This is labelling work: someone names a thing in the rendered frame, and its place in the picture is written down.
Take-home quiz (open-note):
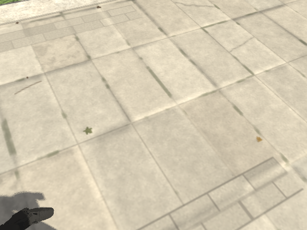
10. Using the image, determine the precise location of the robot left hand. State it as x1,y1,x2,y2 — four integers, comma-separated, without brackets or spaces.
0,207,54,230

